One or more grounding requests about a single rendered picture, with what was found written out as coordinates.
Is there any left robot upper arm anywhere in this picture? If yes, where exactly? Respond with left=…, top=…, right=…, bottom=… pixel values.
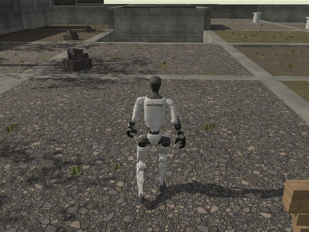
left=131, top=97, right=145, bottom=123

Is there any left robot forearm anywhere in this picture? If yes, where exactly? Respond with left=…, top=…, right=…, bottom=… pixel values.
left=127, top=115, right=136, bottom=131

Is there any robot right foot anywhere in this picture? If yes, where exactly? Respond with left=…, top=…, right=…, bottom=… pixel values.
left=158, top=181, right=165, bottom=192

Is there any left robot hand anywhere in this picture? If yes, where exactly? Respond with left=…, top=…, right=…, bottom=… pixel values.
left=126, top=129, right=137, bottom=138

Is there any right robot upper arm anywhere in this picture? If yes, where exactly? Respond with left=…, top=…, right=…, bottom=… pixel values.
left=165, top=97, right=178, bottom=124

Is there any right robot forearm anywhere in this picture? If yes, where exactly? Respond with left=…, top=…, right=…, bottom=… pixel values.
left=174, top=117, right=184, bottom=139

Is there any humanoid robot head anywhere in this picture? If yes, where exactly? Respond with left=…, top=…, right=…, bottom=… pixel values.
left=147, top=76, right=163, bottom=99

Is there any right robot hand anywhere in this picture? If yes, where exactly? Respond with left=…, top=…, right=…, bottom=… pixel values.
left=175, top=137, right=186, bottom=149

